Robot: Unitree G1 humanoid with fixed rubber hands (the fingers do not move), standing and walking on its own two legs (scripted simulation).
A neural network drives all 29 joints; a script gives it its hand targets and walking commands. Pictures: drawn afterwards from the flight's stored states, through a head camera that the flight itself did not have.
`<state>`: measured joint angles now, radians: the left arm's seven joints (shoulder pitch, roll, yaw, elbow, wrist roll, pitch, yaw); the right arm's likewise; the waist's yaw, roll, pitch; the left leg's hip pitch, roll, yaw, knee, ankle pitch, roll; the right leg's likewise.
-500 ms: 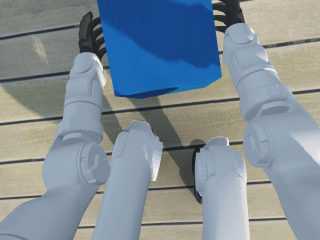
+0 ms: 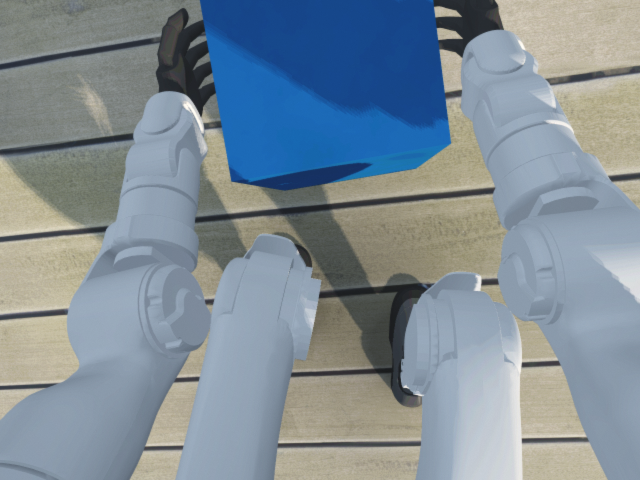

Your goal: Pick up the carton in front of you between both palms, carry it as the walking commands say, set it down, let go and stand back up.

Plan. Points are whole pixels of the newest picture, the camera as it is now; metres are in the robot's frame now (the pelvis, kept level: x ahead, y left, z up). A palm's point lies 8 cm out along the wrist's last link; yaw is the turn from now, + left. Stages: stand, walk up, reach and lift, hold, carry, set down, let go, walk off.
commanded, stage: set down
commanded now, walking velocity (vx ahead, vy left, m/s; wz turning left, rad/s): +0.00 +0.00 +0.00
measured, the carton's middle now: (332, 93) +0.50 +0.08 -0.25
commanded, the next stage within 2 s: let go in 1.38 s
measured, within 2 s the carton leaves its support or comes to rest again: rests again in 0.08 s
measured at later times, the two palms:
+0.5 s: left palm (130, 91) +0.46 +0.29 -0.15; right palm (501, 20) +0.56 -0.08 -0.15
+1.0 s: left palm out of the picture +0.45 +0.29 +0.02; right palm out of the picture +0.57 -0.09 +0.01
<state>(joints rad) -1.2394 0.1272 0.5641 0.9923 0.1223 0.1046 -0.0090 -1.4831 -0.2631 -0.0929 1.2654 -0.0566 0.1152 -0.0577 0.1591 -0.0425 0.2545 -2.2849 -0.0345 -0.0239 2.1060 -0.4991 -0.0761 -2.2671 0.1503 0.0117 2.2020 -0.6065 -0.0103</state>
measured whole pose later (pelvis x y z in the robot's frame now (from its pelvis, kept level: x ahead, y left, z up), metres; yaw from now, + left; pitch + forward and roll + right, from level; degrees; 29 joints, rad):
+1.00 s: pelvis +0.02 +0.02 +0.13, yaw +1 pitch +46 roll +0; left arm -0.93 0.18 0.33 0.71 -0.14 0.13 0.09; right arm -1.18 -0.34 -0.10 0.93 0.02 0.17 -0.04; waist 0.16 -0.03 -0.05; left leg -2.06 -0.03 0.00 1.68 -0.43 -0.01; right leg -2.00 0.06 0.02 1.76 -0.57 0.00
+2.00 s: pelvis +0.12 +0.04 +0.37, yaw +1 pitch +19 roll -1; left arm 0.02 0.20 0.05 0.46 -0.04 0.01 -0.08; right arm -0.13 -0.15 -0.13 0.58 -0.06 0.01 -0.04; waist 0.10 0.03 -0.04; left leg -0.73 -0.05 -0.02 0.67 -0.28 0.03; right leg -0.66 0.03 0.07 0.67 -0.35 0.02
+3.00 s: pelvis +0.14 +0.03 +0.39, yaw +1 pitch -1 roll +0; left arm 0.21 0.34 0.05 0.66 0.04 0.03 0.01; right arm 0.19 -0.32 -0.05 0.73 -0.04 0.01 -0.02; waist 0.01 -0.05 0.01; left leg -0.23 -0.03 -0.03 0.52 -0.28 0.02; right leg -0.14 0.03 0.06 0.48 -0.33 0.00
